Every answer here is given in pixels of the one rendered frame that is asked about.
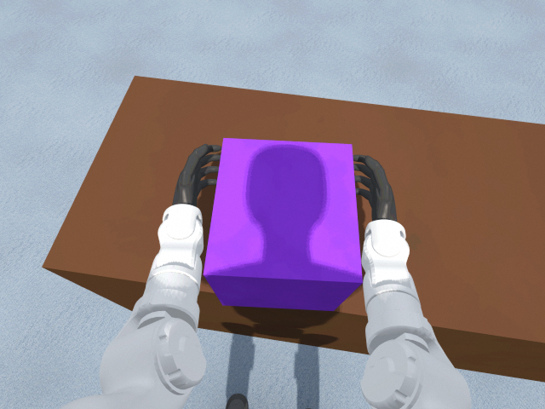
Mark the carton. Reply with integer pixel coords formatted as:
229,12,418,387
204,138,363,311

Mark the right robot hand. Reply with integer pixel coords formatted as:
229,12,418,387
353,155,397,221

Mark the left robot forearm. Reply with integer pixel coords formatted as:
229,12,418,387
100,204,204,393

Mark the left robot upper arm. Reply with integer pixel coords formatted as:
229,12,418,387
60,317,206,409

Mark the right robot upper arm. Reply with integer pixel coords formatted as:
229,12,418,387
360,339,471,409

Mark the pedestal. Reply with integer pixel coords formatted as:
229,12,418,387
42,76,545,382

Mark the right robot forearm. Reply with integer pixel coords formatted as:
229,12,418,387
361,219,455,368

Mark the left robot hand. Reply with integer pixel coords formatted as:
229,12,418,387
172,144,221,207

